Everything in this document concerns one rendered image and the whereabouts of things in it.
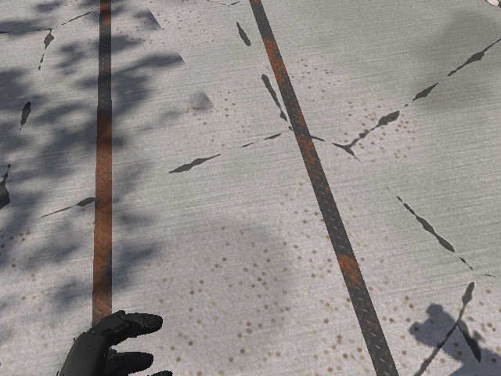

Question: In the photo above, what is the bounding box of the left robot hand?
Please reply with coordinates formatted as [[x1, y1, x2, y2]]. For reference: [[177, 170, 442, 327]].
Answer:
[[56, 310, 173, 376]]

